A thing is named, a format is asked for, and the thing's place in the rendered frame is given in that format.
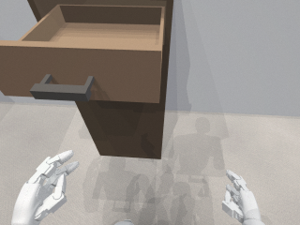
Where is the handle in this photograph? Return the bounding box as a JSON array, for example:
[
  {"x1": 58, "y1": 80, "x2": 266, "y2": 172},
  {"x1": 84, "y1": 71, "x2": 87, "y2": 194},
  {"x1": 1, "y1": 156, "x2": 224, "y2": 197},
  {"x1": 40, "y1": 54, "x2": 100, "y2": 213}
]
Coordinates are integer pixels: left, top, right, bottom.
[{"x1": 30, "y1": 74, "x2": 95, "y2": 102}]

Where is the drawer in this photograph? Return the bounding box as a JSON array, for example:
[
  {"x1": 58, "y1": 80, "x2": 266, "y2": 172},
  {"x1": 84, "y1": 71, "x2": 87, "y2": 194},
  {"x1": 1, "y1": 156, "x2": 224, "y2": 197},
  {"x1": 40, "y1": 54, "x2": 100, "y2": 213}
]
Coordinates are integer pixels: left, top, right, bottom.
[{"x1": 0, "y1": 4, "x2": 165, "y2": 103}]

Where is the robot left hand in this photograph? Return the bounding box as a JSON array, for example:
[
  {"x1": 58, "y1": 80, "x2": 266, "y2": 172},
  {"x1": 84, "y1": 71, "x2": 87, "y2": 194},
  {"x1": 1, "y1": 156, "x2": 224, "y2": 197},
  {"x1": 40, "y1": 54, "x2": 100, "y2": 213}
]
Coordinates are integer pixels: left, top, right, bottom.
[{"x1": 11, "y1": 150, "x2": 80, "y2": 225}]

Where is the robot right hand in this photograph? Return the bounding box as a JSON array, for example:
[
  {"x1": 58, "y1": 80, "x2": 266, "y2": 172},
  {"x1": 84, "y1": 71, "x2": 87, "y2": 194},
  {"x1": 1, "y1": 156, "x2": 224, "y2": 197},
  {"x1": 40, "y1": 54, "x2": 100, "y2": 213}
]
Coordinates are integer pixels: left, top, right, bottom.
[{"x1": 222, "y1": 170, "x2": 262, "y2": 225}]

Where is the cabinet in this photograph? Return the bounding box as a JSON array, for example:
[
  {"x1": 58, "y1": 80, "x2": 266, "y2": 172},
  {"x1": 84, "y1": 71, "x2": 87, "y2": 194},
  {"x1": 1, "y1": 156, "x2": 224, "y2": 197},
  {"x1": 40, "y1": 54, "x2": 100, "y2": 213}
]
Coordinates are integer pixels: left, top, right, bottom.
[{"x1": 27, "y1": 0, "x2": 173, "y2": 159}]

